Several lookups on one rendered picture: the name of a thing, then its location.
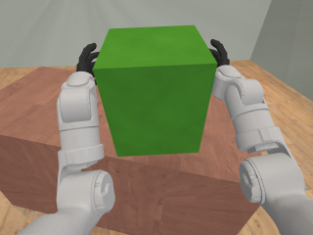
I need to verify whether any left robot hand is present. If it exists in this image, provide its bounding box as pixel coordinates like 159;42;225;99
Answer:
76;42;100;85

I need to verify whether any pedestal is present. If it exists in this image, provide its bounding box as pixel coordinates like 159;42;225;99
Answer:
0;66;262;235

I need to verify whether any right robot forearm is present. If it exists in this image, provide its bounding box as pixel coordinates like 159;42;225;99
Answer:
211;65;305;192

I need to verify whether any carton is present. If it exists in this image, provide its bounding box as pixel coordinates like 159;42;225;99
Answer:
93;24;218;157

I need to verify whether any left robot upper arm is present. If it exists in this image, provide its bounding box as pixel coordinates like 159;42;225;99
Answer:
16;169;115;235

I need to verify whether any right robot upper arm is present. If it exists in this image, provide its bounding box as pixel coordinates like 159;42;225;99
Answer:
239;152;313;235

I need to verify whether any right robot hand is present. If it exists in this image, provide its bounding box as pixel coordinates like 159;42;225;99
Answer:
209;39;230;67

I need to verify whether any left robot forearm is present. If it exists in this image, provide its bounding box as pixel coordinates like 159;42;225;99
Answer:
56;71;105;207

